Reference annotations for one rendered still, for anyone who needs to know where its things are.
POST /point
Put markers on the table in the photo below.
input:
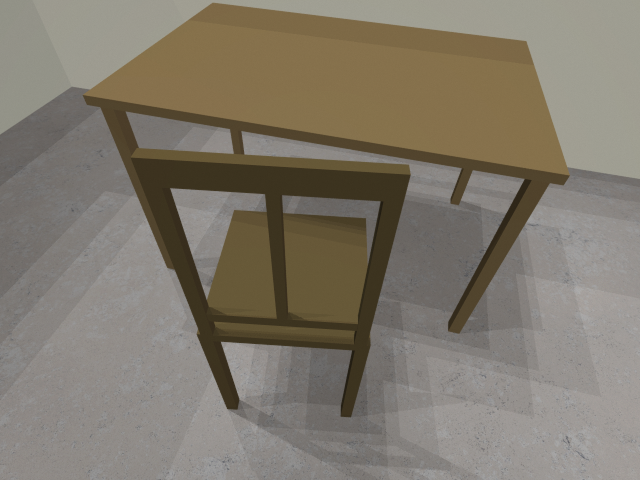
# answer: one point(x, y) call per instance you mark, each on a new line
point(461, 100)

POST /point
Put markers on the chair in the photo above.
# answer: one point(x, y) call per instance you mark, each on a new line
point(282, 279)

